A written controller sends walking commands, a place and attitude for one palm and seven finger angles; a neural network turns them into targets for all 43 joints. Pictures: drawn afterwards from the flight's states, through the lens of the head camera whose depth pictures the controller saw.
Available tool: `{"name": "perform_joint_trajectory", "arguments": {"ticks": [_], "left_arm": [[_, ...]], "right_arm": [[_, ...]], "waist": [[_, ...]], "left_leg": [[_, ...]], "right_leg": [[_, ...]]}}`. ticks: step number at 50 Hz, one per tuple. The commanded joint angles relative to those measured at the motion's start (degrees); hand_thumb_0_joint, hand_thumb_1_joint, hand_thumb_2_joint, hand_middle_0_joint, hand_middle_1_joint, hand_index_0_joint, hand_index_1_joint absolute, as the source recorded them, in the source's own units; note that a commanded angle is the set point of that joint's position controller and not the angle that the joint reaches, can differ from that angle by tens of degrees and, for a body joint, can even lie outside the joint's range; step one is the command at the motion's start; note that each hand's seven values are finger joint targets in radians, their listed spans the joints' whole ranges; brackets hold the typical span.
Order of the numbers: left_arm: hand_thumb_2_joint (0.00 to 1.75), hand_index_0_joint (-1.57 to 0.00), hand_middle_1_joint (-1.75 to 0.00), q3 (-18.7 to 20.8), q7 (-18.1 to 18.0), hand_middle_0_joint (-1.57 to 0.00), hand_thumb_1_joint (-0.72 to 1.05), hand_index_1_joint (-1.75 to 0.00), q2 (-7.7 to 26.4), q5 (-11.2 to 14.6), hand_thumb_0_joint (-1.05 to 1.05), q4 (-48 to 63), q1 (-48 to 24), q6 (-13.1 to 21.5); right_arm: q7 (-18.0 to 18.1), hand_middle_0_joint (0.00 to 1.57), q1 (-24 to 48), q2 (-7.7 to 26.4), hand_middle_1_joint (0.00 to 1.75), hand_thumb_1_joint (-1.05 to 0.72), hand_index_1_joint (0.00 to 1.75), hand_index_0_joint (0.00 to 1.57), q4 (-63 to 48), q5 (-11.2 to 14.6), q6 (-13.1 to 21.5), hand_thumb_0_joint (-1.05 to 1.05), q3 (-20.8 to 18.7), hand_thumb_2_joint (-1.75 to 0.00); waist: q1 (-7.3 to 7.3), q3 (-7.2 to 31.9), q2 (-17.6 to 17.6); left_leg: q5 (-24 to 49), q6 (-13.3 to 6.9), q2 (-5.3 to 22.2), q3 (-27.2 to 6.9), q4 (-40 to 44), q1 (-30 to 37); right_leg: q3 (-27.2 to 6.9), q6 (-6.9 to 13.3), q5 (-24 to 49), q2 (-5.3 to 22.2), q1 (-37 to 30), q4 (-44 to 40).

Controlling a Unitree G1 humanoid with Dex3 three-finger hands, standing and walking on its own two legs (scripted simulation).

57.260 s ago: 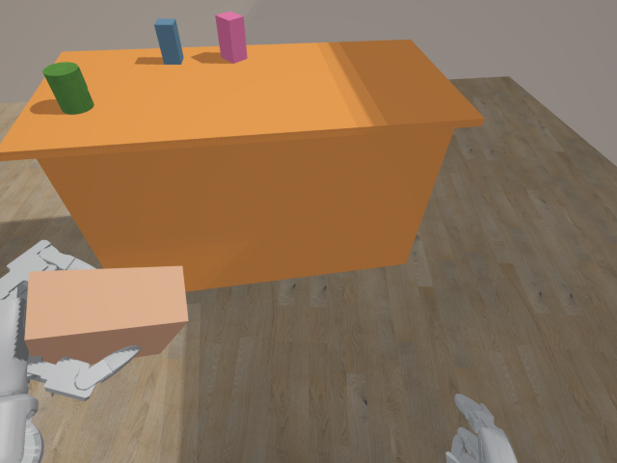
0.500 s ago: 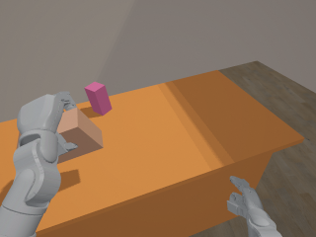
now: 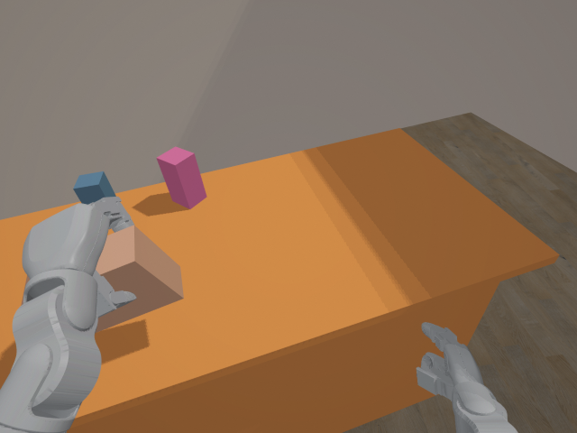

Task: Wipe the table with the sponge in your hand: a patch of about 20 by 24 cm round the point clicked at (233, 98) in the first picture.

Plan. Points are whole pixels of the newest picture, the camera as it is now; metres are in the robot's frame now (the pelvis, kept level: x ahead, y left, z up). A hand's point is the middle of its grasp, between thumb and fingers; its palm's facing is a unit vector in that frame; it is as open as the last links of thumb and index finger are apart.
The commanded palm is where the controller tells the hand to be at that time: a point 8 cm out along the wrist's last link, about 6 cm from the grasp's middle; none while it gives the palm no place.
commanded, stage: bring the sponge back beside the body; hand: left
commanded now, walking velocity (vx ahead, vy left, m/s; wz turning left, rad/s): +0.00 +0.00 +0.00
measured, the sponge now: (120, 289) +0.24 +0.28 +0.11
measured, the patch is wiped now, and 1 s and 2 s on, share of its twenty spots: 1.00 1.00 1.00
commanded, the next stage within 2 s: step back with the hand held close in 1.16 s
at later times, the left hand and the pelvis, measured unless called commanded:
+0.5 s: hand (98, 292) +0.21 +0.28 +0.15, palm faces +0.21 -0.22 -0.95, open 9.7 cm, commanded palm +0.16 +0.27 +0.23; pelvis +0.00 +0.00 +0.00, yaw +0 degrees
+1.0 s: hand (86, 312) +0.18 +0.28 +0.14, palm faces +0.20 -0.19 -0.96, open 9.7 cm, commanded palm +0.14 +0.28 +0.21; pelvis +0.00 +0.00 +0.00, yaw +0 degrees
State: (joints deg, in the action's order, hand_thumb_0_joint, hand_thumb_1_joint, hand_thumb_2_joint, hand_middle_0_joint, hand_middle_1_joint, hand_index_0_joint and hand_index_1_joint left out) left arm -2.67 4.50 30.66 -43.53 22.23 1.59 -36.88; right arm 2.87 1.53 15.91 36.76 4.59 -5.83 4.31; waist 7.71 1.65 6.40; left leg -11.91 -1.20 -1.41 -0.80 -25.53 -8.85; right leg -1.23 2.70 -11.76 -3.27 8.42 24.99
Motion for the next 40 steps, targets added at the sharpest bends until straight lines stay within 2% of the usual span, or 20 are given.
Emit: {"name": "perform_joint_trajectory", "arguments": {"ticks": [1,2,5,7,8,12,13,17,18,21,22,25,27,28,32,33,36,37,38,40], "left_arm": [[1.30,-1.20,-1.60,8.3,-3.1,-1.20,0.10,-1.60,13.2,-3.5,0.00,13.7,-17.2,3.1],[1.30,-1.20,-1.60,9.4,-3.4,-1.20,0.10,-1.60,14.9,-3.4,0.00,15.8,-18.0,3.7],[1.30,-1.20,-1.60,8.3,-3.6,-1.20,0.10,-1.60,12.5,-3.7,0.00,14.2,-14.7,4.1],[1.30,-1.20,-1.60,11.8,-4.2,-1.20,0.10,-1.60,16.2,-3.8,0.00,14.9,-14.5,4.4],[1.30,-1.20,-1.60,9.3,-4.0,-1.20,0.10,-1.60,12.8,-3.7,0.00,14.1,-14.0,4.2],[1.30,-1.20,-1.60,12.4,-4.1,-1.20,0.10,-1.60,15.1,-3.1,0.00,12.4,-9.7,4.0],[1.30,-1.20,-1.60,10.2,-3.8,-1.20,0.10,-1.60,11.9,-2.6,0.00,13.0,-8.1,3.9],[1.30,-1.20,-1.60,11.1,-3.6,-1.20,0.10,-1.60,12.8,-2.0,0.00,14.0,-5.6,4.0],[1.30,-1.20,-1.60,8.9,-3.3,-1.20,0.10,-1.60,10.1,-1.6,0.00,13.6,-5.1,3.9],[1.30,-1.20,-1.60,9.9,-3.6,-1.20,0.10,-1.60,11.7,-2.5,0.00,15.4,-4.9,4.7],[1.30,-1.20,-1.60,11.2,-4.0,-1.20,0.10,-1.60,14.2,-2.8,0.00,18.2,-6.7,5.3],[1.30,-1.20,-1.60,10.1,-4.4,-1.20,0.10,-1.60,12.1,-3.4,0.00,18.0,-3.9,6.1],[1.30,-1.20,-1.60,13.3,-5.2,-1.20,0.10,-1.60,16.1,-3.8,0.00,20.5,-5.3,7.0],[1.30,-1.20,-1.60,11.2,-5.1,-1.20,0.10,-1.60,13.2,-3.8,0.00,19.4,-4.7,6.9],[1.30,-1.20,-1.60,13.0,-5.5,-1.20,0.10,-1.60,14.5,-3.9,0.00,17.5,-2.7,7.3],[1.30,-1.20,-1.60,11.0,-5.2,-1.20,0.10,-1.60,11.6,-3.5,0.00,16.4,-1.0,7.1],[1.30,-1.20,-1.60,11.3,-4.8,-1.20,0.10,-1.60,11.1,-3.1,0.00,15.2,2.8,7.0],[1.30,-1.20,-1.60,12.2,-4.7,-1.20,0.10,-1.60,12.4,-2.7,0.00,16.0,2.6,7.2],[1.30,-1.20,-1.60,10.6,-4.4,-1.20,0.10,-1.60,9.9,-2.4,0.00,15.6,4.1,7.0],[1.30,-1.20,-1.60,10.4,-4.2,-1.20,0.10,-1.60,10.0,-2.4,0.00,15.9,5.2,7.3]], "right_arm": [[0.3,0.20,17.1,4.1,0.30,-0.90,0.30,0.20,-11.7,-0.2,4.7,0.00,-1.9,-0.90],[0.4,0.20,17.5,4.3,0.30,-0.90,0.30,0.20,-11.8,-0.4,5.1,0.00,-2.0,-0.90],[0.3,0.20,17.0,3.8,0.30,-0.90,0.30,0.20,-11.6,-0.7,5.1,0.00,-1.9,-0.90],[0.4,0.20,16.8,4.3,0.30,-0.90,0.30,0.20,-11.0,-0.7,5.0,0.00,-2.2,-0.90],[0.3,0.20,17.0,3.7,0.30,-0.90,0.30,0.20,-11.9,-0.7,4.9,0.00,-1.8,-0.90],[-0.2,0.20,16.7,4.4,0.30,-0.90,0.30,0.20,-10.8,-0.6,4.2,0.00,-2.1,-0.90],[-0.3,0.20,17.1,3.9,0.30,-0.90,0.30,0.20,-12.1,-0.5,4.2,0.00,-1.9,-0.90],[-0.6,0.20,17.3,4.4,0.30,-0.90,0.30,0.20,-11.5,-0.4,4.1,0.00,-2.1,-0.90],[-0.6,0.20,17.3,3.9,0.30,-0.90,0.30,0.20,-12.5,-0.4,4.3,0.00,-1.8,-0.90],[-0.4,0.20,16.5,4.2,0.30,-0.90,0.30,0.20,-11.8,-0.6,4.6,0.00,-2.1,-0.90],[-0.2,0.20,16.8,4.4,0.30,-0.90,0.30,0.20,-11.9,-0.8,5.1,0.00,-2.3,-0.90],[-0.2,0.20,16.1,4.0,0.30,-0.90,0.30,0.20,-11.8,-1.2,5.5,0.00,-2.3,-0.90],[0.0,0.20,16.0,4.2,0.30,-0.90,0.30,0.20,-11.6,-1.4,5.7,0.00,-2.4,-0.90],[0.0,0.20,15.9,3.7,0.30,-0.90,0.30,0.20,-12.1,-1.3,5.7,0.00,-2.2,-0.90],[-0.1,0.20,15.8,4.2,0.30,-0.90,0.30,0.20,-10.9,-1.2,5.5,0.00,-2.5,-0.90],[-0.2,0.20,15.8,3.8,0.30,-0.90,0.30,0.20,-11.6,-1.1,5.5,0.00,-2.3,-0.90],[-0.5,0.20,15.4,4.1,0.30,-0.90,0.30,0.20,-11.0,-1.0,5.1,0.00,-2.6,-0.90],[-0.5,0.20,16.0,4.4,0.30,-0.90,0.30,0.20,-11.1,-0.9,5.4,0.00,-2.6,-0.90],[-0.5,0.20,15.8,3.9,0.30,-0.90,0.30,0.20,-11.9,-1.0,5.4,0.00,-2.4,-0.90],[-0.6,0.20,15.6,4.2,0.30,-0.90,0.30,0.20,-11.4,-1.1,5.3,0.00,-2.5,-0.90]], "waist": [[-0.25,10.9,-1.3],[-0.18,10.7,0.1],[0.15,9.8,-0.6],[0.26,9.6,-0.6],[0.47,9.2,-1.4],[0.38,7.9,-2.7],[0.78,8.7,-2.7],[0.09,7.1,-2.2],[0.18,6.9,-2.4],[0.01,8.1,-3.0],[-0.07,8.7,0.0],[0.40,8.6,-0.3],[0.54,8.9,0.2],[0.56,7.9,0.2],[0.30,5.6,0.4],[0.66,5.7,0.2],[0.46,5.3,-2.7],[0.31,5.3,-1.2],[0.68,5.5,-2.5],[0.26,4.9,-3.1]], "left_leg": [[6.6,-1.3,0.3,-5.8,3.1,3.5],[6.0,-1.4,0.4,-5.9,3.5,3.6],[6.8,-1.3,0.4,-6.0,3.8,3.2],[5.9,-1.2,0.6,-6.0,4.1,3.1],[6.0,-1.3,0.5,-5.9,4.0,2.3],[6.0,-0.9,0.8,-5.8,4.2,1.8],[6.7,-1.2,0.6,-5.6,3.8,1.5],[6.1,-1.2,0.8,-5.5,3.6,1.7],[5.2,-1.4,0.7,-5.5,3.5,1.1],[6.3,-1.5,0.5,-5.8,3.1,2.4],[5.7,-1.6,0.7,-5.8,3.3,2.7],[7.1,-1.6,0.5,-6.2,3.4,3.2],[6.1,-1.6,0.8,-6.6,3.8,3.2],[6.0,-1.7,0.5,-6.4,3.7,2.8],[4.3,-1.3,1.0,-6.6,4.6,2.5],[4.7,-1.5,0.6,-6.4,4.3,1.9],[6.1,-1.4,0.8,-6.4,4.0,2.2],[4.7,-1.4,1.1,-6.5,4.5,2.2],[4.9,-1.6,0.8,-6.2,4.2,1.5],[5.7,-1.7,0.9,-6.2,4.0,1.9]], "right_leg": [[-8.5,2.4,1.4,1.9,-1.5,-5.6],[-8.9,2.6,0.8,1.6,-1.9,-5.3],[-7.6,2.7,1.5,1.4,-2.1,-5.4],[-9.1,2.8,0.1,1.3,-2.0,-5.7],[-7.9,2.8,0.6,1.4,-2.3,-5.4],[-9.4,2.7,0.5,1.3,-1.5,-6.1],[-8.0,2.6,2.0,1.5,-2.6,-5.5],[-8.9,2.3,1.4,1.5,-1.0,-6.1],[-7.5,2.2,0.8,1.6,-1.1,-6.0],[-8.4,2.0,1.4,1.7,-1.2,-6.1],[-9.1,2.3,1.0,1.5,-1.8,-5.7],[-7.6,2.5,2.1,1.2,-2.3,-5.6],[-9.0,2.6,1.0,1.0,-3.1,-5.5],[-7.6,2.6,0.6,0.9,-2.5,-5.6],[-9.0,2.7,-0.8,0.7,-1.4,-6.4],[-7.7,2.7,-0.2,0.8,-1.7,-6.2],[-7.8,2.2,1.3,1.2,-1.2,-6.5],[-8.5,2.4,0.3,0.9,-1.3,-6.5],[-7.0,2.3,0.6,1.0,-1.9,-6.2],[-6.8,2.0,1.5,1.0,-1.2,-6.5]]}}
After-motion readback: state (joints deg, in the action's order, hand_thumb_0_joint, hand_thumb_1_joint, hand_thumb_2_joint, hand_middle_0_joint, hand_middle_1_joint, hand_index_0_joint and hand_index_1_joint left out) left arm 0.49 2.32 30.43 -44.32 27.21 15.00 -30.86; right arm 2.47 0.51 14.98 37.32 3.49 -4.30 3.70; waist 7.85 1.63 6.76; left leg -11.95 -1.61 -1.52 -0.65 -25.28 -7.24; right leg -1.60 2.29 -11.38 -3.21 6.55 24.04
